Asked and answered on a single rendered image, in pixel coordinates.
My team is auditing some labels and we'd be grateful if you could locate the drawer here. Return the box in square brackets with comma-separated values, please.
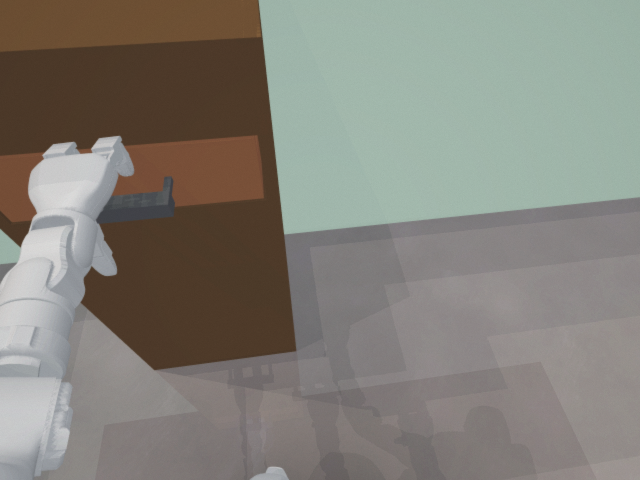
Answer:
[0, 135, 264, 222]

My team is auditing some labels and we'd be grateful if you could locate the left robot hand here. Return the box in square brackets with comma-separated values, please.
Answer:
[28, 136, 134, 276]

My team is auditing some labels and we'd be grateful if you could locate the left robot forearm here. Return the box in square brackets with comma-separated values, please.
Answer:
[0, 209, 98, 379]

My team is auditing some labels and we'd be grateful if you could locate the cabinet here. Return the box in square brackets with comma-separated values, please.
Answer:
[0, 0, 296, 370]

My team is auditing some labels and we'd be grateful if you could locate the handle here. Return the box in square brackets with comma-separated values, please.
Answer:
[96, 176, 175, 224]

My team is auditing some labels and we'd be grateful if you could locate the left robot upper arm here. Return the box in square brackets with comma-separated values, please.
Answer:
[0, 377, 73, 480]

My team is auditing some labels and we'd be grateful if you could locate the left robot shin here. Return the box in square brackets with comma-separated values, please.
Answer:
[266, 467, 288, 478]

